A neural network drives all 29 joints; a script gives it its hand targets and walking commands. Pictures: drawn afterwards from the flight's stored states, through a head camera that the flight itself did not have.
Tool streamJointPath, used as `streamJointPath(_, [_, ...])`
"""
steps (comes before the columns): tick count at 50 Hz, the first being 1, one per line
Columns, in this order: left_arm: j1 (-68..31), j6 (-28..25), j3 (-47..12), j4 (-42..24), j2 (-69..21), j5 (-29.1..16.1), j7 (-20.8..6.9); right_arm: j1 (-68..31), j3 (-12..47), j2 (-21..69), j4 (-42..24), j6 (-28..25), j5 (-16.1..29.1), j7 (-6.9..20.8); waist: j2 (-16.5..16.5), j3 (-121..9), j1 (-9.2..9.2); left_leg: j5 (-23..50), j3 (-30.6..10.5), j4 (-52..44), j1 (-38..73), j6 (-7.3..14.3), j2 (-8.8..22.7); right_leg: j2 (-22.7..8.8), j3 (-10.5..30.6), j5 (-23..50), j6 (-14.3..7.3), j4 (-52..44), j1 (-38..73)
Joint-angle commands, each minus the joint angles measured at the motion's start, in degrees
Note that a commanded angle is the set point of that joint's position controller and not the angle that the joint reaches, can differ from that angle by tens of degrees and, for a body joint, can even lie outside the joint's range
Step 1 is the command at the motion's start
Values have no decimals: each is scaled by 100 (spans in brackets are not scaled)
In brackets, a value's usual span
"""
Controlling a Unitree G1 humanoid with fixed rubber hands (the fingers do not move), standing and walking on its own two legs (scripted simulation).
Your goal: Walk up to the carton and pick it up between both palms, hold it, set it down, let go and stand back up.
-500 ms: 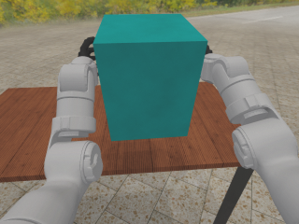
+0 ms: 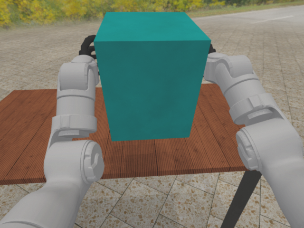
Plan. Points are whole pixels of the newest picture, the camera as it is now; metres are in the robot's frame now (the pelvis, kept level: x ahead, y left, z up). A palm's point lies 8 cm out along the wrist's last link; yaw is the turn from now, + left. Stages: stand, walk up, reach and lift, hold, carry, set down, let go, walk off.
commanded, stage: hold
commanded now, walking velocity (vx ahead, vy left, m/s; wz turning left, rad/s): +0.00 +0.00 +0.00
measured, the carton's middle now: (148, 75) +0.38 +0.02 +0.29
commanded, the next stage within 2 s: none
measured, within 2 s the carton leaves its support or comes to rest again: neither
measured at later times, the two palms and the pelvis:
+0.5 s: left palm (90, 66) +0.36 +0.15 +0.33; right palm (212, 65) +0.37 -0.14 +0.32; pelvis -0.01 +0.00 +0.00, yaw +0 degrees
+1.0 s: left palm (85, 66) +0.36 +0.16 +0.32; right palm (206, 65) +0.37 -0.13 +0.32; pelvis +0.00 +0.00 +0.00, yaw +1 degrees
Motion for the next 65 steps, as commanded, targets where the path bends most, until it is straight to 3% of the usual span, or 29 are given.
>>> streamJointPath(1, [-4900, -409, -1765, -1436, -3579, -1230, -952, -5830, 325, 3382, -2505, -564, 1084, 786, 352, -2417, -162, 1357, -586, 242, 2861, -327, -206, 252, 288, 1355, 300, -300, -1166])
streamJointPath(3, [-4782, -333, -1683, -1216, -3580, -1142, -969, -5734, 236, 3315, -2371, -535, 1019, 786, 495, -2113, -138, 1149, -602, 188, 2738, -349, -189, 182, 367, 1100, 267, -399, -1281])
streamJointPath(4, [-4852, -350, -1640, -1134, -3483, -1131, -972, -5669, 129, 3303, -2159, -518, 929, 802, 327, -1950, -215, 939, -607, 128, 2677, -304, -200, 179, 319, 951, 272, -422, -1369])
streamJointPath(5, [-4766, -372, -1653, -1235, -3571, -1171, -990, -5602, 235, 3396, -2231, -532, 989, 803, 340, -1988, -137, 1067, -602, 164, 2616, -308, -217, 175, 352, 1105, 291, -403, -1205])
streamJointPath(6, [-4818, -387, -1974, -1666, -3776, -1324, -946, -5649, 279, 3395, -2561, -580, 1064, 810, 535, -2427, -277, 1433, -661, 243, 2828, -380, -195, 229, 321, 1448, 266, -284, -1153])
streamJointPath(11, [-4917, -340, -2029, -1726, -3797, -1379, -952, -5801, 315, 3305, -2771, -547, 1141, 776, 572, -2443, -296, 1501, -658, 303, 2856, -442, -199, 261, 285, 1462, 267, -266, -1157])
streamJointPath(13, [-4815, -285, -1671, -1116, -3683, -1145, -970, -5744, 138, 3291, -2296, -474, 963, 815, 526, -1820, -191, 826, -620, 104, 2624, -346, -203, 188, 299, 864, 259, -421, -1376])
streamJointPath(14, [-4880, -348, -1795, -1342, -3708, -1260, -948, -5996, 315, 3373, -2637, -583, 1033, 861, 420, -2223, -93, 991, -617, 161, 2606, -328, -177, 204, 290, 926, 254, -342, -1254])
streamJointPath(16, [-4880, -373, -1897, -1617, -3762, -1315, -878, -5808, 302, 3414, -2613, -583, 1071, 848, 488, -2352, -178, 1317, -673, 224, 2800, -360, -174, 240, 294, 1224, 234, -310, -1266])
streamJointPath(17, [-4868, -330, -1654, -1105, -3629, -1179, -901, -5970, 214, 3346, -2428, -536, 948, 861, 408, -2098, -142, 1018, -614, 167, 2692, -311, -187, 225, 266, 1010, 272, -356, -1278])
streamJointPath(22, [-4697, -387, -1400, -819, -3476, -1068, -917, -5917, 263, 3443, -2202, -570, 982, 844, 102, -1955, 112, 842, -574, 97, 2525, -211, -211, 180, 329, 790, 310, -435, -1348])
streamJointPath(24, [-4818, -417, -1494, -815, -3597, -1114, -948, -5935, 206, 3340, -2114, -609, 905, 875, 303, -1909, -60, 740, -585, 79, 2571, -224, -174, 152, 334, 681, 265, -445, -1427])
streamJointPath(25, [-4907, -478, -1424, -987, -3451, -1095, -958, -5913, 327, 3667, -2179, -609, 972, 861, 70, -2117, 141, 878, -561, 158, 2590, -202, -204, 133, 421, 754, 289, -492, -1304])
streamJointPath(26, [-5083, -480, -1650, -1181, -3687, -1215, -918, -5936, 185, 3462, -2174, -613, 965, 881, 333, -2371, -133, 941, -629, 146, 2682, -249, -166, 187, 331, 884, 262, -335, -1318])
streamJointPath(30, [-5060, -494, -1384, -729, -3420, -1094, -931, -5961, 101, 3467, -1947, -606, 857, 874, 59, -1923, -48, 663, -560, 83, 2608, -164, -230, 87, 378, 570, 322, -508, -1552])
streamJointPath(37, [-4805, -488, -1563, -772, -3623, -1210, -979, -6090, 298, 3424, -2502, -662, 1022, 759, 218, -2239, -128, 1377, -579, 264, 2729, -244, -242, 155, 340, 1426, 336, -379, -1270])
streamJointPath(38, [-4658, -461, -1478, -769, -3558, -1193, -990, -6055, 382, 3375, -2622, -649, 1089, 727, 165, -2284, -17, 1504, -561, 281, 2708, -242, -266, 163, 345, 1620, 342, -344, -1102])
streamJointPath(42, [-4832, -442, -1623, -1004, -3621, -1231, -1023, -5976, 238, 3350, -2579, -613, 985, 719, 318, -2187, -202, 1266, -589, 240, 2756, -277, -220, 195, 302, 1320, 296, -361, -1173])
streamJointPath(45, [-4911, -431, -1977, -1752, -3800, -1402, -906, -5798, 412, 3416, -2825, -612, 1147, 759, 612, -2700, -261, 1758, -664, 401, 3067, -426, -195, 242, 300, 1710, 252, -252, -1149])
streamJointPath(46, [-4855, -353, -2056, -1669, -3835, -1405, -905, -5654, 271, 3234, -2654, -556, 1137, 763, 768, -2626, -430, 1790, -698, 390, 3146, -484, -184, 286, 258, 1706, 231, -267, -1223])
streamJointPath(48, [-4771, -284, -1998, -1521, -3809, -1362, -937, -5744, 229, 3155, -2758, -523, 1093, 753, 794, -2394, -394, 1555, -686, 322, 2978, -490, -185, 262, 268, 1492, 224, -319, -1201])
streamJointPath(49, [-4563, -270, -1777, -1303, -3601, -1225, -958, -5687, 307, 3203, -2604, -487, 1083, 763, 494, -2148, -215, 1381, -663, 256, 2845, -407, -192, 223, 293, 1336, 255, -385, -1205])
streamJointPath(53, [-4898, -265, -1793, -1390, -3679, -1203, -933, -5943, 235, 3230, -2504, -486, 1001, 821, 580, -2087, -204, 994, -635, 152, 2757, -392, -191, 244, 229, 950, 266, -324, -1266])
streamJointPath(56, [-4879, -325, -1773, -1310, -3787, -1285, -858, -6132, 304, 3407, -2712, -599, 1100, 865, 467, -2361, -37, 1103, -665, 184, 2627, -362, -173, 240, 278, 941, 249, -304, -1272])
streamJointPath(58, [-4930, -352, -1680, -1296, -3612, -1223, -835, -5907, 247, 3424, -2313, -546, 1055, 875, 353, -2222, -32, 1027, -653, 173, 2678, -320, -176, 214, 304, 912, 271, -347, -1341])
streamJointPath(59, [-4830, -340, -1509, -976, -3510, -1080, -871, -5885, 273, 3451, -2155, -527, 1002, 877, 216, -1974, 118, 829, -590, 107, 2500, -270, -187, 177, 321, 711, 297, -418, -1381])
streamJointPath(60, [-4893, -355, -1623, -1098, -3639, -1163, -871, -5960, 237, 3407, -2191, -560, 984, 906, 331, -2109, -32, 758, -628, 81, 2599, -268, -154, 191, 327, 706, 290, -371, -1331])
streamJointPath(62, [-4767, -365, -1601, -1182, -3586, -1183, -869, -5955, 407, 3463, -2387, -589, 1117, 882, 297, -2336, 78, 1201, -621, 205, 2613, -293, -197, 244, 337, 1158, 271, -323, -1200])
streamJointPath(65, [-4952, -388, -1396, -700, -3448, -1131, -920, -6018, 233, 3440, -1985, -531, 937, 881, 52, -1814, 55, 649, -604, 71, 2531, -234, -181, 192, 337, 560, 291, -487, -1440])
